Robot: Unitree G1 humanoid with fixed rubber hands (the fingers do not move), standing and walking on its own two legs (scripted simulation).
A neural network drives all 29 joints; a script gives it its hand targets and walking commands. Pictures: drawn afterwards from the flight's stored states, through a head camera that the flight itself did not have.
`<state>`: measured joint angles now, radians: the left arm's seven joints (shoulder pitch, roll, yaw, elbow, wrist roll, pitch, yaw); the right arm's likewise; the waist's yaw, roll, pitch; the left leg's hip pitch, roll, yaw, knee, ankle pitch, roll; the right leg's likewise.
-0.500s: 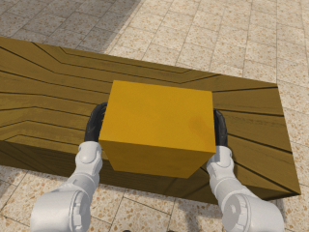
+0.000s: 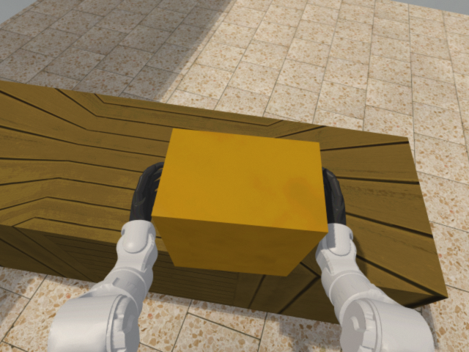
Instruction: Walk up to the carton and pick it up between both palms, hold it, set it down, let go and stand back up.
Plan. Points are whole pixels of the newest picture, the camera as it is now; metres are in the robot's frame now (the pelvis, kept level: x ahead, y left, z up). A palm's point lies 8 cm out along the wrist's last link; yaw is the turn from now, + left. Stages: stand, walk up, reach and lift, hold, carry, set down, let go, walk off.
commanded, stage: reach and lift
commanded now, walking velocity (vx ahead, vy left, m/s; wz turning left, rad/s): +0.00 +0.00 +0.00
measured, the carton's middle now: (237, 212) +0.39 +0.00 -0.05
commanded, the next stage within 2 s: none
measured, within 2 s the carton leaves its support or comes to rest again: neither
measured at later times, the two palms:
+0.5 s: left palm (140, 186) +0.38 +0.16 +0.06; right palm (348, 194) +0.37 -0.18 +0.06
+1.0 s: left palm (111, 172) +0.35 +0.18 +0.14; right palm (354, 184) +0.35 -0.16 +0.12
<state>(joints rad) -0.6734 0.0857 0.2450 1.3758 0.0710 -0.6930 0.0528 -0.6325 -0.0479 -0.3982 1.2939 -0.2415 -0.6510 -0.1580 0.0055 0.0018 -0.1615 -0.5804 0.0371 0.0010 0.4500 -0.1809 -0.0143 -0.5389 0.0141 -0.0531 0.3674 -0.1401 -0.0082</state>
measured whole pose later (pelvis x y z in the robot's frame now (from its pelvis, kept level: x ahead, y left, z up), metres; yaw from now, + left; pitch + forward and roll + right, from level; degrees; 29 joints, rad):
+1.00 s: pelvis +0.00 +0.00 +0.01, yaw +2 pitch -5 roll -1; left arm -0.42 -0.04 0.27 0.20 0.28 0.35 -0.05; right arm -0.44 -0.02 -0.11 0.57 0.06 0.05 -0.17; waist -0.04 -0.07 0.03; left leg -0.04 0.02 -0.01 0.31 -0.17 -0.01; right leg 0.00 0.00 -0.06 0.22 -0.14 0.00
